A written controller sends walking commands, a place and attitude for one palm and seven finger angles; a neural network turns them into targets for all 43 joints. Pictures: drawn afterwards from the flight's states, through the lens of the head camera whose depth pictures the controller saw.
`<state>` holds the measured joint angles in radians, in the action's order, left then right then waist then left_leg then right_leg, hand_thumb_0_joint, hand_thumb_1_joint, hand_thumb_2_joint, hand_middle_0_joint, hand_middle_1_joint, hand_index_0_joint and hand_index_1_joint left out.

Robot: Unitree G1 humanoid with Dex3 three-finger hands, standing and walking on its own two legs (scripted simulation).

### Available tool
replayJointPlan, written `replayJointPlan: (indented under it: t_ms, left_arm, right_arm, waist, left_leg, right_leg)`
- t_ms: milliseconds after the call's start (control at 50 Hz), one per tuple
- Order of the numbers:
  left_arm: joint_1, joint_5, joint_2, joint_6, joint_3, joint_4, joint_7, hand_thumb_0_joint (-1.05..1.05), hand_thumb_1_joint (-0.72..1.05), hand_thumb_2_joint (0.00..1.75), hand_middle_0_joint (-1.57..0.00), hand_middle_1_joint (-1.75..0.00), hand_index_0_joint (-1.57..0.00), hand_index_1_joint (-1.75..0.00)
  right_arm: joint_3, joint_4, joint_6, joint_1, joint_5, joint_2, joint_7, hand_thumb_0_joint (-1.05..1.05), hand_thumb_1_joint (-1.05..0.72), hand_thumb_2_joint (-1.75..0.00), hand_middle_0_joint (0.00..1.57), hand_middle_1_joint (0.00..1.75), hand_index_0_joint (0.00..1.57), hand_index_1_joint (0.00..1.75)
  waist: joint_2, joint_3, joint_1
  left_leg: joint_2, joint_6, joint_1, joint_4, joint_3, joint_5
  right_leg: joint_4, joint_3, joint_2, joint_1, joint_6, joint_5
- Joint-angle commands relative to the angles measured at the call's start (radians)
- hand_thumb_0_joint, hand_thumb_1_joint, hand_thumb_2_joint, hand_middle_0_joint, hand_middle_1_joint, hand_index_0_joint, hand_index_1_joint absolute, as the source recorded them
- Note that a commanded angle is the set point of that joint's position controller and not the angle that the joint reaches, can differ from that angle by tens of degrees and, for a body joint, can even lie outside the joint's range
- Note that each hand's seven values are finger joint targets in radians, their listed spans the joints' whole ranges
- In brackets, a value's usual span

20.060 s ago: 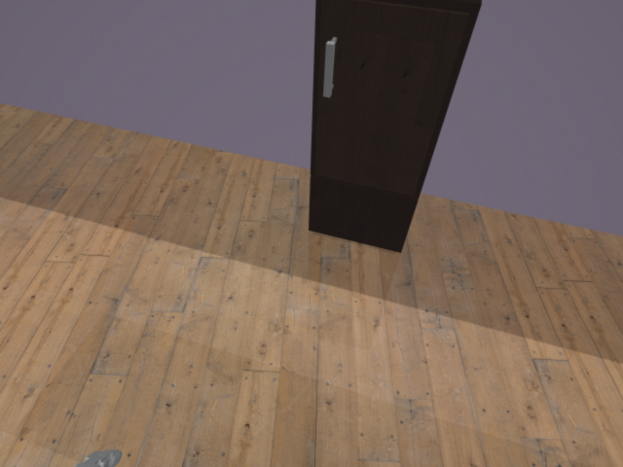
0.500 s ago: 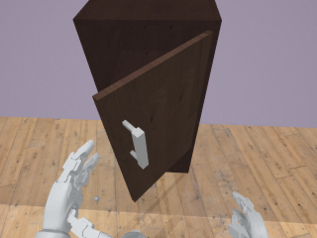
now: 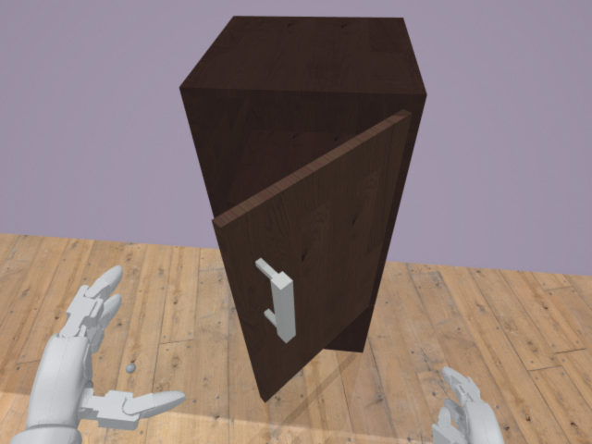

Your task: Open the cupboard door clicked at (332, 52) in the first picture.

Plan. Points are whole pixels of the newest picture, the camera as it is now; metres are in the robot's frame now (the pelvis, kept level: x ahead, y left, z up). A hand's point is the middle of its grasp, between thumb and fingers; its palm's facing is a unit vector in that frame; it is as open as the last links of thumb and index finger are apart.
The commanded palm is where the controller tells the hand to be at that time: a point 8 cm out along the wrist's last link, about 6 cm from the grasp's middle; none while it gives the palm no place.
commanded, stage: draw the hand back to the body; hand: left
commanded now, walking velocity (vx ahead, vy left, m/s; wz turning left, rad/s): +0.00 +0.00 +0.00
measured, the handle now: (275, 301) +0.32 +0.07 +0.02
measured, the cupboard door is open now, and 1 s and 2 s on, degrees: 49 49 49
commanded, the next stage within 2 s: step back with the hand held close in 0.82 s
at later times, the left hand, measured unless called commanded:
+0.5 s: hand (42, 295) +0.21 +0.27 +0.18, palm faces +0.45 -0.80 -0.40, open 8.4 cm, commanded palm +0.16 +0.31 +0.19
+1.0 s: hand (56, 301) +0.20 +0.26 +0.18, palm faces +0.43 -0.81 -0.40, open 7.4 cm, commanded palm +0.15 +0.30 +0.20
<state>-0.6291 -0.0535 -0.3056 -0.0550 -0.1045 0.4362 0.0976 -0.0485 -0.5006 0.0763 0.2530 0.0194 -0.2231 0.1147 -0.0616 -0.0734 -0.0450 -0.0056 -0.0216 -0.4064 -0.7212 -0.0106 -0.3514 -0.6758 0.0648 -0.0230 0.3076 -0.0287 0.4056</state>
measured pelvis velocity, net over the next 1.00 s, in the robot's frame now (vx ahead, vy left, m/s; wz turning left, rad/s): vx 0.01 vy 0.00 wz -0.02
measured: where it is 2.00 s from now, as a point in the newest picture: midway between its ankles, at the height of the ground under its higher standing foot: outside the picture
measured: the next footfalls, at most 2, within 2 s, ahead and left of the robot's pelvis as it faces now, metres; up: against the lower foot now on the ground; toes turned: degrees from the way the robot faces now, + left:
none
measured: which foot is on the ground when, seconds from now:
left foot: down 0.00-1.00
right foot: down 0.00-1.00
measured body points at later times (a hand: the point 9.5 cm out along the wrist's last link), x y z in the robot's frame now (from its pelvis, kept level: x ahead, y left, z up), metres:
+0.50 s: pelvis +0.01 +0.01 +0.02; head +0.00 -0.01 +0.47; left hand +0.18 +0.31 +0.20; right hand +0.21 -0.20 -0.06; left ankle +0.02 +0.10 -0.72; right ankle -0.03 -0.10 -0.72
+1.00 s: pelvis +0.01 +0.00 +0.03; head -0.01 -0.02 +0.47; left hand +0.17 +0.30 +0.20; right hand +0.19 -0.22 -0.06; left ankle +0.02 +0.10 -0.72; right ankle -0.03 -0.10 -0.72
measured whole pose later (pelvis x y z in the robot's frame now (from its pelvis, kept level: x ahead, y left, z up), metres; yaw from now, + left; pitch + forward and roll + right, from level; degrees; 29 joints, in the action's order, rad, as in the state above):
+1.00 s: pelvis +0.01 +0.00 +0.03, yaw -1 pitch -4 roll -1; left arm -0.47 -0.07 -0.35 -0.09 -0.34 0.39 0.11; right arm -0.03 -0.63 0.08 0.19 0.00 -0.22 0.07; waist -0.06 0.01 -0.06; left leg -0.01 -0.02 -0.14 -0.43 -0.03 -0.23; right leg -0.36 0.04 -0.03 0.04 -0.03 0.26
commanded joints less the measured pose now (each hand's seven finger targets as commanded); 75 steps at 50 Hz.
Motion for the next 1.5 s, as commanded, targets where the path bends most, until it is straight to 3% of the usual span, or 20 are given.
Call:
replayJointPlan:
  t_ms: [0,80,180,420,480,540,620,680,740,900,920,940,960,1000,1040,1140,1180,1320,1380,1480]
  left_arm:
    - [0.091,0.011,-0.133,-0.065,-0.122,0.237,0.043,0.0,0.17,0.58,-0.17,-0.3,-0.17,-0.3]
    - [0.086,0.005,-0.147,-0.059,-0.166,0.211,0.046,0.0,0.31,0.64,-0.18,-0.3,-0.18,-0.3]
    - [0.143,0.0,-0.163,-0.059,-0.219,0.199,0.044,0.0,0.48,0.72,-0.19,-0.3,-0.19,-0.3]
    - [0.252,-0.016,-0.249,-0.069,-0.373,0.181,0.046,0.0,0.9,0.9,-0.2,-0.3,-0.2,-0.3]
    - [0.221,-0.017,-0.181,-0.064,-0.31,0.148,0.032,0.0,0.9,0.9,-0.2,-0.3,-0.2,-0.3]
    - [0.22,-0.018,-0.192,-0.064,-0.313,0.151,0.031,0.0,0.9,0.9,-0.2,-0.3,-0.2,-0.3]
    - [0.245,-0.012,-0.244,-0.075,-0.351,0.192,0.037,0.0,0.9,0.9,-0.2,-0.3,-0.2,-0.3]
    - [0.234,-0.018,-0.236,-0.078,-0.354,0.185,0.038,0.0,0.9,0.9,-0.2,-0.3,-0.2,-0.3]
    - [0.237,-0.018,-0.23,-0.079,-0.348,0.185,0.036,0.0,0.9,0.9,-0.2,-0.3,-0.2,-0.3]
    - [0.235,-0.021,-0.213,-0.084,-0.334,0.154,0.031,0.0,0.9,0.9,-0.2,-0.3,-0.2,-0.3]
    - [0.309,-0.021,-0.242,-0.09,-0.344,0.204,0.035,0.0,0.9,0.9,-0.2,-0.3,-0.2,-0.3]
    - [0.363,-0.013,-0.362,-0.124,-0.468,0.232,0.042,0.0,0.9,0.9,-0.2,-0.3,-0.2,-0.3]
    - [0.256,-0.011,-0.288,-0.126,-0.417,0.145,0.032,0.0,0.9,0.9,-0.2,-0.3,-0.2,-0.3]
    - [0.196,-0.005,-0.239,-0.129,-0.368,0.142,0.024,0.0,0.9,0.9,-0.2,-0.3,-0.2,-0.3]
    - [0.164,-0.004,-0.244,-0.133,-0.374,0.157,0.027,0.0,0.9,0.9,-0.2,-0.3,-0.2,-0.3]
    - [0.102,-0.009,-0.285,-0.133,-0.414,0.206,0.04,0.0,0.9,0.9,-0.2,-0.3,-0.2,-0.3]
    - [0.093,-0.01,-0.295,-0.134,-0.424,0.222,0.044,0.0,0.9,0.9,-0.2,-0.3,-0.2,-0.3]
    - [0.068,-0.01,-0.307,-0.145,-0.441,0.24,0.06,0.0,0.9,0.9,-0.2,-0.3,-0.2,-0.3]
    - [0.064,-0.006,-0.295,-0.154,-0.43,0.239,0.067,0.0,0.9,0.9,-0.2,-0.3,-0.2,-0.3]
    - [0.073,0.008,-0.297,-0.182,-0.437,0.27,0.079,0.0,0.9,0.9,-0.2,-0.3,-0.2,-0.3]
  right_arm:
    - [0.029,0.135,0.073,-0.134,-0.005,-0.095,0.008,0.0,-0.9,-0.9,0.2,0.3,0.2,0.3]
    - [0.031,0.108,0.079,-0.156,-0.009,-0.098,-0.002,0.0,-0.9,-0.9,0.2,0.3,0.2,0.3]
    - [0.033,0.081,0.074,-0.169,-0.013,-0.1,-0.013,0.0,-0.9,-0.9,0.2,0.3,0.2,0.3]
    - [0.051,0.042,0.058,-0.189,-0.017,-0.111,-0.027,0.0,-0.9,-0.9,0.2,0.3,0.2,0.3]
    - [0.056,0.041,0.052,-0.187,-0.015,-0.113,-0.037,0.0,-0.9,-0.9,0.2,0.3,0.2,0.3]
    - [0.063,0.045,0.046,-0.192,-0.015,-0.118,-0.039,0.0,-0.9,-0.9,0.2,0.3,0.2,0.3]
    - [0.063,0.039,0.052,-0.198,-0.016,-0.114,-0.033,0.0,-0.9,-0.9,0.2,0.3,0.2,0.3]
    - [0.063,0.037,0.056,-0.199,-0.016,-0.108,-0.03,0.0,-0.9,-0.9,0.2,0.3,0.2,0.3]
    - [0.063,0.032,0.059,-0.2,-0.014,-0.108,-0.031,0.0,-0.9,-0.9,0.2,0.3,0.2,0.3]
    - [0.066,0.025,0.064,-0.204,-0.015,-0.108,-0.032,0.0,-0.9,-0.9,0.2,0.3,0.2,0.3]
    - [0.064,0.026,0.067,-0.211,-0.014,-0.111,-0.031,0.0,-0.9,-0.9,0.2,0.3,0.2,0.3]
    - [0.07,0.056,0.048,-0.205,-0.007,-0.135,-0.027,0.0,-0.9,-0.9,0.2,0.3,0.2,0.3]
    - [0.07,0.037,0.03,-0.2,-0.015,-0.121,-0.025,0.0,-0.9,-0.9,0.2,0.3,0.2,0.3]
    - [0.077,0.051,0.008,-0.194,-0.015,-0.125,-0.03,0.0,-0.9,-0.9,0.2,0.3,0.2,0.3]
    - [0.082,0.062,-0.006,-0.186,-0.014,-0.129,-0.028,0.0,-0.9,-0.9,0.2,0.3,0.2,0.3]
    - [0.091,0.092,-0.037,-0.185,-0.007,-0.126,-0.022,0.0,-0.9,-0.9,0.2,0.3,0.2,0.3]
    - [0.095,0.103,-0.047,-0.185,-0.003,-0.126,-0.021,0.0,-0.9,-0.9,0.2,0.3,0.2,0.3]
    - [0.103,0.111,-0.047,-0.182,-0.002,-0.13,-0.016,0.0,-0.9,-0.9,0.2,0.3,0.2,0.3]
    - [0.104,0.112,-0.041,-0.173,0.0,-0.13,-0.017,0.0,-0.9,-0.9,0.2,0.3,0.2,0.3]
    - [0.1,0.112,-0.017,-0.165,-0.004,-0.139,-0.015,0.0,-0.9,-0.9,0.2,0.3,0.2,0.3]
  waist:
    - [-0.014,-0.041,0.0]
    - [0.034,-0.016,-0.008]
    - [-0.007,0.008,-0.013]
    - [-0.019,0.008,-0.026]
    - [-0.009,0.021,-0.017]
    - [0.015,0.01,-0.019]
    - [-0.025,-0.012,-0.025]
    - [-0.002,0.003,-0.025]
    - [-0.032,0.014,-0.023]
    - [0.007,0.038,-0.02]
    - [0.004,0.024,-0.019]
    - [0.03,0.098,0.021]
    - [0.053,0.072,0.025]
    - [0.04,0.038,0.03]
    - [0.007,-0.018,0.03]
    - [0.025,-0.085,0.028]
    - [0.044,-0.091,0.03]
    - [0.007,-0.068,0.033]
    - [0.022,-0.028,0.041]
    - [-0.025,0.022,0.045]
  left_leg:
    - [-0.007,-0.011,0.208,0.178,0.037,0.196]
    - [-0.014,-0.008,0.24,0.234,0.042,0.268]
    - [-0.019,0.001,0.291,0.287,0.036,0.318]
    - [-0.024,0.008,0.346,0.34,0.029,0.394]
    - [-0.025,0.006,0.357,0.346,0.024,0.399]
    - [-0.023,0.001,0.357,0.35,0.019,0.384]
    - [-0.018,0.001,0.363,0.346,0.017,0.376]
    - [-0.014,-0.002,0.363,0.343,0.011,0.361]
    - [-0.014,0.0,0.367,0.344,0.008,0.356]
    - [-0.013,-0.005,0.365,0.351,0.003,0.314]
    - [-0.011,-0.005,0.365,0.354,0.01,0.307]
    - [-0.032,-0.025,0.309,0.311,0.029,0.268]
    - [-0.03,-0.025,0.31,0.288,0.035,0.275]
    - [-0.036,-0.02,0.312,0.28,0.023,0.316]
    - [-0.048,-0.017,0.322,0.287,0.024,0.413]
    - [-0.063,-0.013,0.312,0.283,0.024,0.511]
    - [-0.068,-0.013,0.297,0.282,0.024,0.5]
    - [-0.074,-0.014,0.2,0.301,0.04,0.361]
    - [-0.071,-0.015,0.144,0.308,0.048,0.209]
    - [-0.092,-0.028,0.026,0.374,0.107,-0.042]
  right_leg:
    - [0.193,-0.03,0.032,0.011,0.009,-0.214]
    - [0.226,-0.025,0.028,-0.057,0.009,-0.278]
    - [0.269,-0.026,0.025,-0.109,0.008,-0.305]
    - [0.327,-0.031,0.021,-0.193,0.004,-0.371]
    - [0.333,-0.033,0.021,-0.184,0.009,-0.372]
    - [0.34,-0.036,0.021,-0.197,0.01,-0.376]
    - [0.346,-0.041,0.022,-0.21,0.006,-0.378]
    - [0.354,-0.044,0.022,-0.198,0.009,-0.38]
    - [0.36,-0.047,0.022,-0.194,0.009,-0.378]
    - [0.381,-0.051,0.021,-0.179,0.013,-0.344]
    - [0.381,-0.052,0.022,-0.191,0.01,-0.337]
    - [0.431,-0.138,0.067,-0.075,0.018,-0.38]
    - [0.424,-0.137,0.09,-0.084,0.016,-0.417]
    - [0.403,-0.132,0.098,-0.087,0.022,-0.46]
    - [0.36,-0.108,0.093,-0.116,0.025,-0.513]
    - [0.307,-0.096,0.084,-0.142,0.031,-0.574]
    - [0.296,-0.097,0.081,-0.136,0.033,-0.564]
    - [0.288,-0.117,0.078,-0.121,0.032,-0.451]
    - [0.31,-0.134,0.081,-0.089,0.027,-0.329]
    - [0.301,-0.122,0.056,-0.083,0.024,-0.116]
